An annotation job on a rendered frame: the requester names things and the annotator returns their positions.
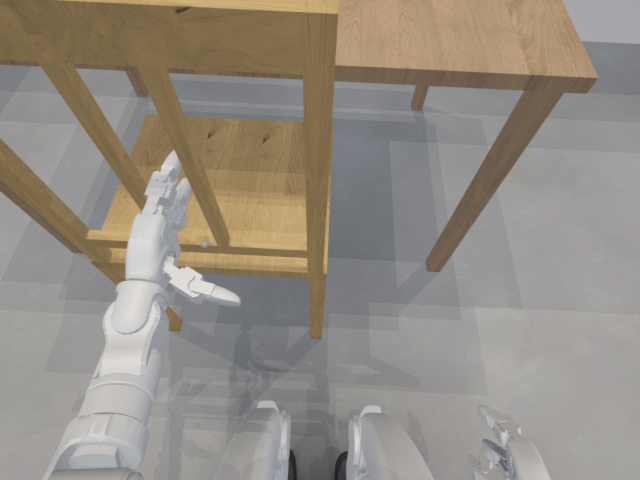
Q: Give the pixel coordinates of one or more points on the chair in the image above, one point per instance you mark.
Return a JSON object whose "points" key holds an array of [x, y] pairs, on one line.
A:
{"points": [[260, 189]]}

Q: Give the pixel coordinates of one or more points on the robot left hand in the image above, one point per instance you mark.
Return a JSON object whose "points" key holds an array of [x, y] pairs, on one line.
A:
{"points": [[153, 237]]}

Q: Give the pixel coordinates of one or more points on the left robot forearm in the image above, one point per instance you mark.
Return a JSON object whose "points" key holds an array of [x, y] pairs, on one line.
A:
{"points": [[110, 430]]}

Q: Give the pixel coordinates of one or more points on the left robot thigh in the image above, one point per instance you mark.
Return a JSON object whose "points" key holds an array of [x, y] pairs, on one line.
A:
{"points": [[261, 440]]}

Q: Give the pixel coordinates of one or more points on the robot right hand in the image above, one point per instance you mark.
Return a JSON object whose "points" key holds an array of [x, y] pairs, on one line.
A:
{"points": [[521, 459]]}

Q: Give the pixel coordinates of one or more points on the left robot shin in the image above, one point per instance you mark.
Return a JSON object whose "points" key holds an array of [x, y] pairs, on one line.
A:
{"points": [[281, 472]]}

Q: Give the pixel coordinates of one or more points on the table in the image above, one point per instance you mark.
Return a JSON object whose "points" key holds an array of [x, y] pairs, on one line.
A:
{"points": [[527, 45]]}

